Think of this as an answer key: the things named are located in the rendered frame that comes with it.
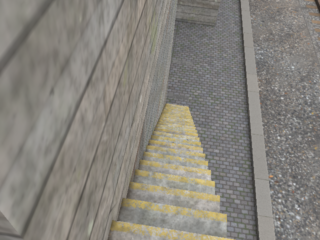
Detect stairs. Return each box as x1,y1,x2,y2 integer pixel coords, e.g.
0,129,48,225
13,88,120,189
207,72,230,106
107,103,236,240

